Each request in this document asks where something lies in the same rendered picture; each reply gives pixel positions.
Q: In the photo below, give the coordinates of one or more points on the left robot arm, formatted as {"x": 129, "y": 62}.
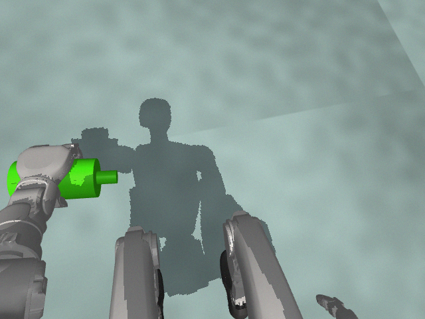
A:
{"x": 22, "y": 225}

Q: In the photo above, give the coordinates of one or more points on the right robot foot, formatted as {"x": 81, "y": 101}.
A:
{"x": 236, "y": 311}

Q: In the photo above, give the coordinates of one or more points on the bottle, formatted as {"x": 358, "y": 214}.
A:
{"x": 82, "y": 181}

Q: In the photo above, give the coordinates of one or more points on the left robot hand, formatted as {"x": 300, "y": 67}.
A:
{"x": 51, "y": 162}

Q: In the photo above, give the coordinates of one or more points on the right robot hand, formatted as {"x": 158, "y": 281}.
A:
{"x": 335, "y": 307}

